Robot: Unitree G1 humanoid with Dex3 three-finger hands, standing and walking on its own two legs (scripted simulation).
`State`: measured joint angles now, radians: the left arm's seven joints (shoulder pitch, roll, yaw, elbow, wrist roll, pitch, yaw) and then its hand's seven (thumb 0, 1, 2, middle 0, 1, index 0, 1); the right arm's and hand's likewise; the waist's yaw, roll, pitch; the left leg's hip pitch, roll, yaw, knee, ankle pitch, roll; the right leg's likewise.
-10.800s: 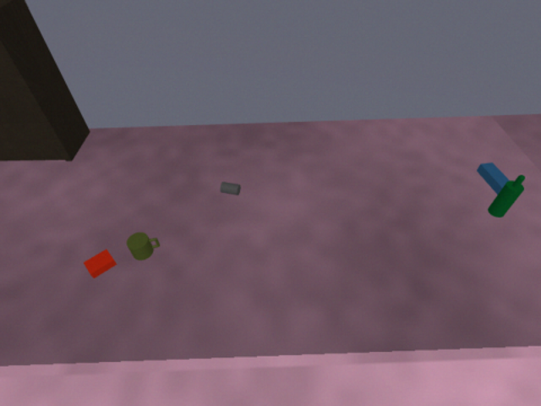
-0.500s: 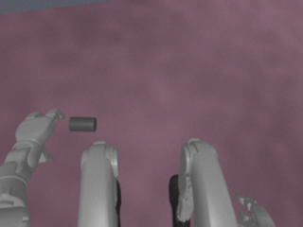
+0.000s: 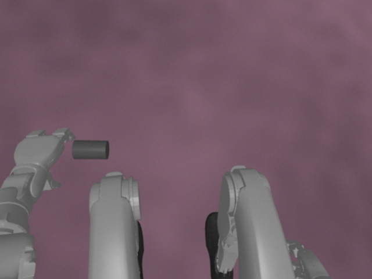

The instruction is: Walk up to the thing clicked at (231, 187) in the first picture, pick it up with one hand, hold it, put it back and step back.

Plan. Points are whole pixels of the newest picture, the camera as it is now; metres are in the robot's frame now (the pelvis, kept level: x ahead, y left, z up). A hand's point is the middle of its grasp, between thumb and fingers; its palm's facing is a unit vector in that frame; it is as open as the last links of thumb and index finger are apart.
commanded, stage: rise first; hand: left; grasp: from above
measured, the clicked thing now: (91, 149) +0.43 +0.27 -0.31
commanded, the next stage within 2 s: approach in 0.60 s
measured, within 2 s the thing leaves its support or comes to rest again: neither
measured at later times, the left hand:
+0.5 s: hand (58, 160) +0.37 +0.31 -0.19, palm faces -0.48 -0.05 -0.88, open 12.3 cm
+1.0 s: hand (76, 142) +0.42 +0.27 -0.19, palm faces -0.43 +0.00 -0.90, open 12.9 cm
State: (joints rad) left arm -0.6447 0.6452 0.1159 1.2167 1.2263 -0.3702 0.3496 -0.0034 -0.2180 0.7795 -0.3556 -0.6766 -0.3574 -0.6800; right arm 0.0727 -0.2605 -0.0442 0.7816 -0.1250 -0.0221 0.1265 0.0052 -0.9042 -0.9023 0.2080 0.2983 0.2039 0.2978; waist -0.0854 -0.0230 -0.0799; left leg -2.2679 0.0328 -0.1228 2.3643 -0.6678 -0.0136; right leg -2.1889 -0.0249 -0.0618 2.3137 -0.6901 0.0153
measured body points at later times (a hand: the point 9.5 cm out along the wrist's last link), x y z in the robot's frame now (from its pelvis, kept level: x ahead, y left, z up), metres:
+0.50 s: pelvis +0.00 +0.00 -0.02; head +0.22 +0.06 +0.37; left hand +0.39 +0.31 -0.14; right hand +0.12 -0.27 -0.14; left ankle +0.09 +0.13 -0.31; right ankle +0.10 -0.13 -0.31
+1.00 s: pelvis +0.01 +0.00 -0.02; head +0.23 +0.07 +0.36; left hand +0.44 +0.27 -0.14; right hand +0.10 -0.27 -0.14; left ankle +0.09 +0.13 -0.31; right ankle +0.10 -0.13 -0.31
